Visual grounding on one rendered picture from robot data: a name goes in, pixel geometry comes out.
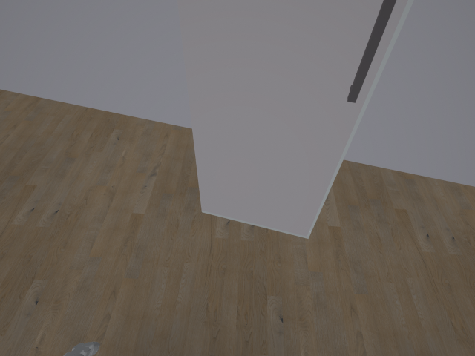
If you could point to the fridge door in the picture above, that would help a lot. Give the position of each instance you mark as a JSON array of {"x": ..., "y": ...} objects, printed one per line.
[{"x": 268, "y": 82}]

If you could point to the handle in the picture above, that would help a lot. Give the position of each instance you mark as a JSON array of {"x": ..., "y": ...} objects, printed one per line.
[{"x": 372, "y": 45}]

